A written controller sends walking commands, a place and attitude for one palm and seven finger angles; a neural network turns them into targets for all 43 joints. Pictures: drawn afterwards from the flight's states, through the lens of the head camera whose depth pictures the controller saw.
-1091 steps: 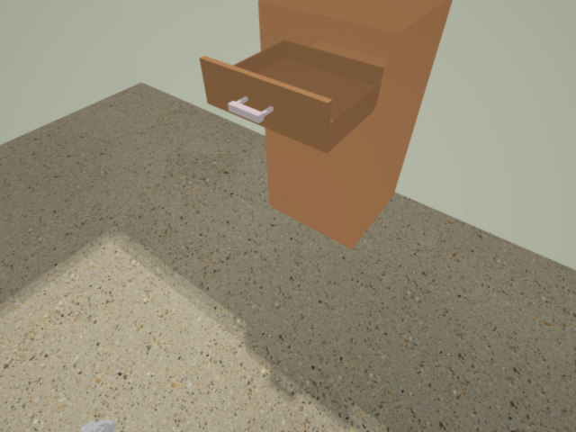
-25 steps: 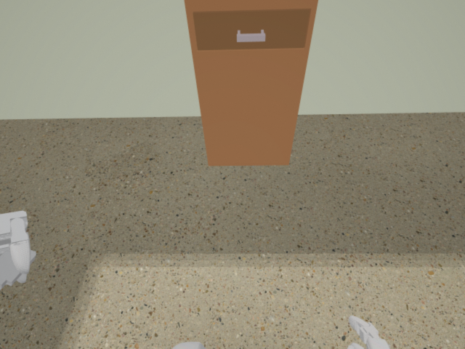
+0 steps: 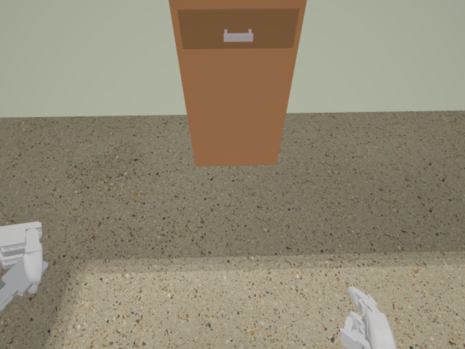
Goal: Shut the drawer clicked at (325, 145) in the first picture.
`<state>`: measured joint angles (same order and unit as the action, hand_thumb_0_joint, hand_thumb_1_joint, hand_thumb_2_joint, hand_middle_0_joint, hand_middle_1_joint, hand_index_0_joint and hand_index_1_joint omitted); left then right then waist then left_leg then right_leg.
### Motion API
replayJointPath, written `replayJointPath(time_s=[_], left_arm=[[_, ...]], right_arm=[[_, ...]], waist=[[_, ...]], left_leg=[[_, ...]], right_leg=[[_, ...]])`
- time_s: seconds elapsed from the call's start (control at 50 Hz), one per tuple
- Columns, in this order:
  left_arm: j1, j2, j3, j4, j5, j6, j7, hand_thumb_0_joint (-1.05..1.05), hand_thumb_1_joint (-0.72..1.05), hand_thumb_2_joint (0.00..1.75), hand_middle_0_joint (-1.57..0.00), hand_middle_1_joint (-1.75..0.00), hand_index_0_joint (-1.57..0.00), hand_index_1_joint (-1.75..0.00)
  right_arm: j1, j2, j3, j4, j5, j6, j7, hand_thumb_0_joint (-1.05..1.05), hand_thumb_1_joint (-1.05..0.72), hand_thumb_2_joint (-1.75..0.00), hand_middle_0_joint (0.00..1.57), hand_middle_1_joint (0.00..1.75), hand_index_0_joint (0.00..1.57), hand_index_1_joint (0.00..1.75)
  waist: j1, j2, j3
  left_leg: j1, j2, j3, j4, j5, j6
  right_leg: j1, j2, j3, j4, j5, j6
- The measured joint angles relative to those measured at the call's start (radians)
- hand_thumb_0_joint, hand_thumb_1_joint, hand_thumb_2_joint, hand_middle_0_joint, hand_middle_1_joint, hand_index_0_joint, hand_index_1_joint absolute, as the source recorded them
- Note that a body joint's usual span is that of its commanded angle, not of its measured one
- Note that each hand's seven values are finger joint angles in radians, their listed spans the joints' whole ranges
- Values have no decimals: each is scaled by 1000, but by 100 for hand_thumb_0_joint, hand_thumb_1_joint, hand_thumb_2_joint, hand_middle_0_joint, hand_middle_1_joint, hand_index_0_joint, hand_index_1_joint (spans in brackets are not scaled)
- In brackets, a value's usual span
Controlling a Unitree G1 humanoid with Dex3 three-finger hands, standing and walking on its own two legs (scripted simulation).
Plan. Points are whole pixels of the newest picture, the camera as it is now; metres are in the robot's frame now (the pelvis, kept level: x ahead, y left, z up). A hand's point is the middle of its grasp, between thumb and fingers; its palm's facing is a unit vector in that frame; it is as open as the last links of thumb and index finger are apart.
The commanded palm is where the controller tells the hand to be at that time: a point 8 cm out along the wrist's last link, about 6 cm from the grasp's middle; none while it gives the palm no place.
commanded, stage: stop stepping back and stand still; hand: left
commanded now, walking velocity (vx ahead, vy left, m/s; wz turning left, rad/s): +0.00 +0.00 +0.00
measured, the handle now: (238, 34) +1.12 +0.04 +0.00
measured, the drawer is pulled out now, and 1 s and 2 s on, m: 0.00 0.00 0.00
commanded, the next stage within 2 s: let the arm hang, fingers relaxed in 0.10 s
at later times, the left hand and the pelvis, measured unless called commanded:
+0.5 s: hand out of the picture +0.02 +0.21 -0.16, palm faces -0.02 -0.98 -0.22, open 3.1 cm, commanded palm none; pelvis -0.04 +0.03 +0.00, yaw +2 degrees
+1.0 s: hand out of the picture -0.01 +0.26 -0.15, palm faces +0.02 -0.95 -0.32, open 7.0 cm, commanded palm none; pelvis -0.04 +0.03 +0.01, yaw +1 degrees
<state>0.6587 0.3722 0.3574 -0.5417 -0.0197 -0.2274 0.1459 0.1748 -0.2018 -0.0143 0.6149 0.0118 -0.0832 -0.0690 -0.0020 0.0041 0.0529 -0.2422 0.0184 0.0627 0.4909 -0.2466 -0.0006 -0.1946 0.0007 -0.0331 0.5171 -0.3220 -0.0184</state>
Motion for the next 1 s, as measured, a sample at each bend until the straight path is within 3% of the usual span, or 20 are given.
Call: replayJointPath(time_s=[0.2,0.24,0.28,0.34,0.44,0.52,0.58,0.78,1.0], left_arm=[[-5,21,14,-36,-10,-10,2,1,89,89,-141,-160,-141,-159],[-89,41,-50,123,18,-8,-45,1,89,89,-140,-160,-141,-159],[-209,25,-143,387,35,82,-94,0,90,90,-139,-159,-139,-158],[-329,-40,-238,791,50,209,-126,0,90,90,-134,-154,-135,-154],[-372,-125,-338,1197,51,280,-139,1,91,89,-120,-140,-120,-140],[-363,-169,-360,1380,45,283,-118,1,91,89,-106,-127,-106,-126],[-358,-143,-342,1465,35,268,-120,1,91,89,-95,-116,-95,-115],[-347,-106,-336,1640,40,250,-135,1,91,89,-57,-72,-56,-71],[-469,-97,-335,1673,38,225,-136,1,91,89,-26,-37,-26,-37]], right_arm=[[-9,9,9,-25,-3,1,-1,1,-90,-90,20,30,21,30],[-11,-28,-2,27,0,-26,41,1,-90,-90,20,30,20,30],[-29,-77,-5,89,-3,3,71,0,-90,-90,20,30,21,30],[-48,-110,-3,159,-20,48,83,0,-90,-90,20,30,21,30],[-5,-78,14,228,-37,86,82,0,-90,-90,20,30,20,30],[42,-44,23,295,-40,105,77,0,-90,-90,20,30,20,30],[75,-22,20,348,-39,117,71,0,-90,-90,20,30,20,30],[87,-26,-13,445,-32,117,57,0,-90,-90,20,30,20,30],[6,-57,-19,483,-31,90,59,0,-90,-90,20,30,21,30]], waist=[[-9,2,-2],[1,29,-32],[7,68,-62],[-4,97,-80],[-20,27,-38],[-14,-24,4],[2,-34,23],[10,27,26],[2,36,-1]], left_leg=[[-16,9,-1,-7,25,11],[-64,3,-13,30,21,18],[-107,-8,-20,77,7,28],[-136,-22,-17,114,-4,42],[-108,-34,-9,89,16,45],[-86,-30,-17,40,50,43],[-81,-27,-27,8,74,41],[-47,-36,-20,-55,104,49],[-5,-38,-11,-93,107,43]], right_leg=[[5,9,-1,-54,52,7],[-33,3,-14,-26,50,13],[-72,-10,-22,22,31,21],[-106,-26,-20,74,11,31],[-93,-38,-12,78,16,32],[-65,-31,-20,21,53,30],[-51,-25,-31,-25,81,24],[-22,-29,-21,-81,109,23],[6,-31,-10,-99,106,29]])
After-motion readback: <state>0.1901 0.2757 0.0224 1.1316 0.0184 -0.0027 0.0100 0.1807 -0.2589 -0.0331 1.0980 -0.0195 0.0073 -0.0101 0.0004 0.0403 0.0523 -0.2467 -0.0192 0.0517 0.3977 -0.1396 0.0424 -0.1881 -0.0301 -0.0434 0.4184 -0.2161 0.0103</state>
